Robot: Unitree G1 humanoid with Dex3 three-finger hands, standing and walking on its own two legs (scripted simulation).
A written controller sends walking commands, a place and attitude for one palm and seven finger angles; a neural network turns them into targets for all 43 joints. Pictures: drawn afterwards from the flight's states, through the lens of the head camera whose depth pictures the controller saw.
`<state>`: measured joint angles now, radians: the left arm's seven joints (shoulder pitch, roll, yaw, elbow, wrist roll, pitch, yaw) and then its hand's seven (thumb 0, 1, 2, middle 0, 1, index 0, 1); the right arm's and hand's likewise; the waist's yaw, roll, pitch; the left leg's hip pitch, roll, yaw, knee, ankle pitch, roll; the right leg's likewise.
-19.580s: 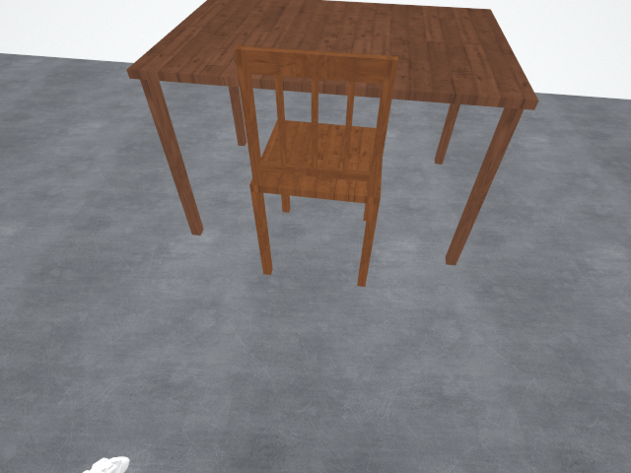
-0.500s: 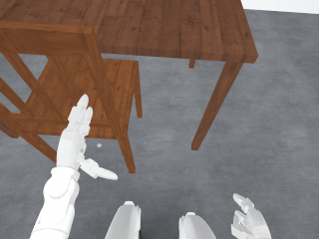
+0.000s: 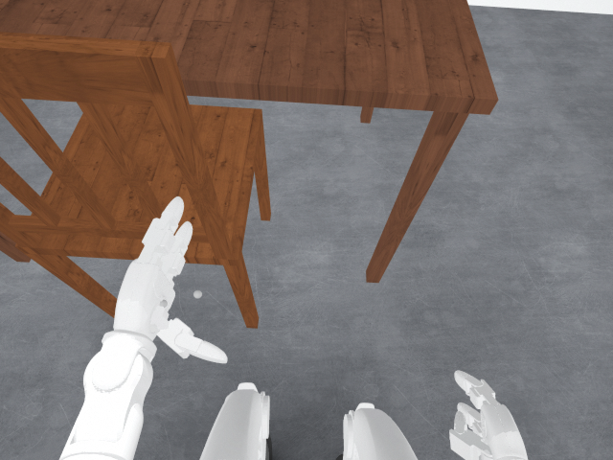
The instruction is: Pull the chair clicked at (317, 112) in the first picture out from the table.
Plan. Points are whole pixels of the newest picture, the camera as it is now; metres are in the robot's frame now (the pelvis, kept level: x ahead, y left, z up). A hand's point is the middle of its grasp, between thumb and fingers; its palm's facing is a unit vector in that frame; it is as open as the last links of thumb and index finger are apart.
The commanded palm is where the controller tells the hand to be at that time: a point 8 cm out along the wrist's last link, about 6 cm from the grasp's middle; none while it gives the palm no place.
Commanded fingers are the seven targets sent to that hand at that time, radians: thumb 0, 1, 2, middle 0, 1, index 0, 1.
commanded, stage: push the fingers through the gap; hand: left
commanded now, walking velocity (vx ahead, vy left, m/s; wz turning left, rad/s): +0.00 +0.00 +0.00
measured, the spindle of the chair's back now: (66, 173) +0.47 +0.35 +0.04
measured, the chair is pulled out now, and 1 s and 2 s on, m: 0.00 0.00 0.00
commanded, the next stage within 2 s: hook a spindle and tug to test in 1.52 s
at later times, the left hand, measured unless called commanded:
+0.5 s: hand (205, 245) +0.38 +0.15 +0.02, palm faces -0.06 -1.00 -0.03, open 17.0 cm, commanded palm +0.36 +0.20 +0.03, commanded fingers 0.00 -0.50 0.30 -0.06 -0.08 -0.06 -0.08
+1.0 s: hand (211, 219) +0.41 +0.14 +0.03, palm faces -0.04 -1.00 -0.04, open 16.9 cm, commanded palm +0.40 +0.19 +0.03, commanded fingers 0.00 -0.50 0.30 -0.06 -0.08 -0.06 -0.08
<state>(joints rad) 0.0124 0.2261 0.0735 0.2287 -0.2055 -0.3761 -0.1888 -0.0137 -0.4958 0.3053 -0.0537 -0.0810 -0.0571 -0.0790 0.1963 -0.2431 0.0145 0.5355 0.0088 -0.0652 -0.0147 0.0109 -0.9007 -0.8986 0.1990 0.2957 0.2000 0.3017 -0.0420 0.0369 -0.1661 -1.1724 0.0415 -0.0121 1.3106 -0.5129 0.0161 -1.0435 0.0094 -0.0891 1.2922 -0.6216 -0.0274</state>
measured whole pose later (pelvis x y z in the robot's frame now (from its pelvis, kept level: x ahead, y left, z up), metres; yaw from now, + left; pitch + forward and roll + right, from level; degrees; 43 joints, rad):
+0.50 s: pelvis +0.00 +0.00 +0.00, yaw +0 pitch +23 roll -3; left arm -0.27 0.24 0.13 0.49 -0.16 -0.38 -0.12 -0.01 -0.50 0.30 -0.06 -0.08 -0.05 -0.08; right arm 0.22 -0.24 0.03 0.58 0.00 -0.04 -0.01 0.01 -0.90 -0.90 0.20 0.30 0.20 0.30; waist -0.07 0.03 -0.18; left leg -1.20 0.04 0.00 1.31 -0.51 0.02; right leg -1.08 0.01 -0.08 1.29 -0.61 -0.02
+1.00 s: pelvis +0.00 +0.00 +0.00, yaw -1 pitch +24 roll -3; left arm -0.45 0.26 0.18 0.68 -0.14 -0.43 -0.12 -0.01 -0.50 0.30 -0.06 -0.08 -0.06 -0.08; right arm 0.23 -0.24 0.02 0.61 -0.01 -0.01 0.00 0.01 -0.90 -0.90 0.20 0.30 0.20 0.30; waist -0.09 0.03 -0.18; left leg -1.23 0.05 0.00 1.31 -0.50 0.02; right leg -1.11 0.01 -0.08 1.30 -0.61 -0.03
